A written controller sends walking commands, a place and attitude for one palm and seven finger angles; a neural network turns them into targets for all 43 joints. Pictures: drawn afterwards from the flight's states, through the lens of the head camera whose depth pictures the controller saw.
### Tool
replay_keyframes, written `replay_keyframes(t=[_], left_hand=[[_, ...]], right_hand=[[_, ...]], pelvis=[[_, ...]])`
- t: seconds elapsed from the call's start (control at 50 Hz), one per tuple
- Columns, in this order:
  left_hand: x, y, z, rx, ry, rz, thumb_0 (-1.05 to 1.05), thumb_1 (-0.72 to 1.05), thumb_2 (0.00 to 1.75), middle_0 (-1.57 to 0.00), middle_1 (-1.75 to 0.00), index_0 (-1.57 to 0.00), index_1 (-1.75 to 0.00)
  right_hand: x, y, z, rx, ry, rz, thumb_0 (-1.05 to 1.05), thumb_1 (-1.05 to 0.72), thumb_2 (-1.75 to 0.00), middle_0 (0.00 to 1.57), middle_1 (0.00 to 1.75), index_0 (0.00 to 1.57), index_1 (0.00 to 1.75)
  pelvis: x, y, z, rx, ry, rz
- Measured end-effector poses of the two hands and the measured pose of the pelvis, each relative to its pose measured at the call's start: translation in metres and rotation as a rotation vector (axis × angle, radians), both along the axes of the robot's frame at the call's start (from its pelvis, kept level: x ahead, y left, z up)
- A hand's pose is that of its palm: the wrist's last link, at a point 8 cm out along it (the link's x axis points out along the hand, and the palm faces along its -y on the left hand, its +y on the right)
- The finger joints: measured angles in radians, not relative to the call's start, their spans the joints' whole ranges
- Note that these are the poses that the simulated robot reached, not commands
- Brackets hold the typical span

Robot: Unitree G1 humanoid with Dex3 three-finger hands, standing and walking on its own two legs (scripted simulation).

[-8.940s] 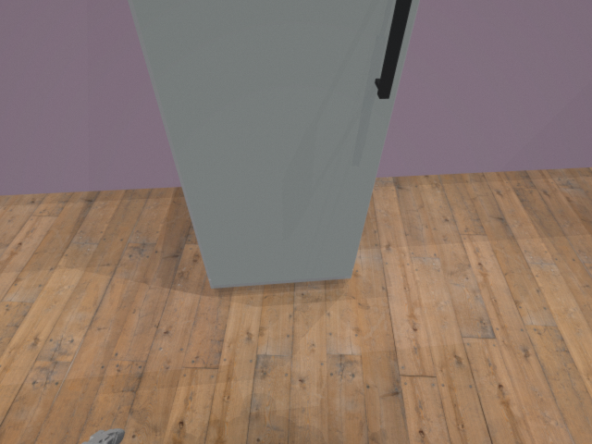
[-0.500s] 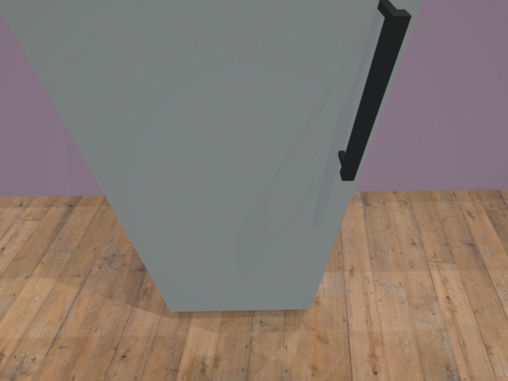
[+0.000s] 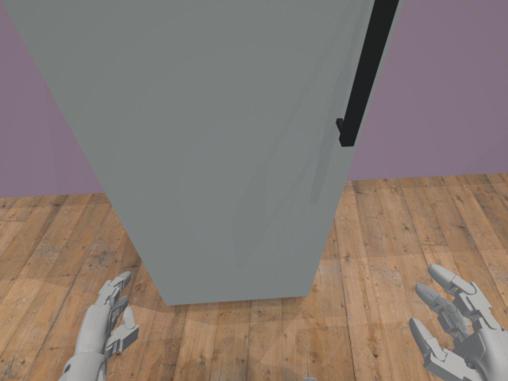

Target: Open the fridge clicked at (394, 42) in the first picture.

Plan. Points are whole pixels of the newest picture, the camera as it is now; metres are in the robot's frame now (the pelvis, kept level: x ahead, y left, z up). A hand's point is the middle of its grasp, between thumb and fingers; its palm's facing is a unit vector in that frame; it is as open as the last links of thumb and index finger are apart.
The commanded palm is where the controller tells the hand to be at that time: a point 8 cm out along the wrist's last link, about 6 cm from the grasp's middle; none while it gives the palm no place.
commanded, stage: raise the hand to about handle height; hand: right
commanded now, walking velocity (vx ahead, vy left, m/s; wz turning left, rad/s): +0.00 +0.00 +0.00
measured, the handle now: (362, 62) +0.50 -0.14 +0.27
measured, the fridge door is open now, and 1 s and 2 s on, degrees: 0 0 0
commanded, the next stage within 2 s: move the hooked fingers beside the handle in 1.62 s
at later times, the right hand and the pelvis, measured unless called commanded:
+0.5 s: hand (484, 258) +0.24 -0.26 +0.16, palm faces -0.01 +1.00 -0.10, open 11.9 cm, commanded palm +0.21 -0.31 +0.18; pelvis +0.01 -0.02 +0.03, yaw +1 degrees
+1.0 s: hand out of the picture +0.27 -0.30 +0.26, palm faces +0.04 +0.99 -0.16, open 13.9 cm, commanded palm +0.24 -0.34 +0.28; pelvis +0.01 -0.02 +0.04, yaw -1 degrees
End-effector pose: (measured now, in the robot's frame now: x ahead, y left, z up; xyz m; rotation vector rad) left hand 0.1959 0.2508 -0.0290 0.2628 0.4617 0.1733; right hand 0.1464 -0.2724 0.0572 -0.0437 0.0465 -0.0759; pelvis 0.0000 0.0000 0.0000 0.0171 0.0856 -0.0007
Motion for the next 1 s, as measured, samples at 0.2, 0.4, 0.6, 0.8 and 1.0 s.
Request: replay_keyframes(t=[0.2,0.4,0.6,0.8,1.0], left_hand=[[-0.031,-0.023,-0.021,-0.075,0.103,-0.004,0.02,0.90,0.90,-0.21,-0.30,-0.20,-0.30],[-0.048,-0.025,-0.014,-0.094,0.109,0.031,0.02,0.90,0.90,-0.21,-0.30,-0.20,-0.30],[-0.016,-0.033,0.013,-0.044,0.024,-0.011,0.02,0.90,0.90,-0.20,-0.30,-0.20,-0.30],[0.011,-0.066,0.029,-0.093,-0.033,-0.101,0.02,0.90,0.90,-0.20,-0.30,-0.20,-0.30],[0.008,-0.078,0.019,-0.127,0.027,-0.134,0.02,0.90,0.90,-0.21,-0.30,-0.20,-0.30]], right_hand=[[0.052,-0.005,0.050,-0.060,-0.051,0.153,0.01,-0.31,-0.64,0.24,0.68,0.25,0.68],[0.071,-0.034,0.090,-0.049,-0.076,0.090,0.01,-0.08,-0.54,0.26,0.83,0.26,0.83],[0.080,-0.053,0.126,-0.067,-0.142,0.085,0.00,0.16,-0.44,0.28,0.98,0.28,0.98],[0.087,-0.074,0.171,-0.092,-0.169,0.064,0.00,0.39,-0.35,0.29,1.13,0.30,1.13],[0.097,-0.084,0.212,-0.128,-0.182,0.053,-0.01,0.48,-0.31,0.30,1.19,0.30,1.19]], pelvis=[[0.000,-0.001,0.015,0.011,-0.039,-0.007],[0.011,-0.012,0.029,0.000,-0.057,0.020],[0.014,-0.022,0.036,0.000,-0.107,0.008],[0.011,-0.026,0.042,-0.001,-0.141,-0.003],[0.008,-0.024,0.045,-0.003,-0.153,-0.013]])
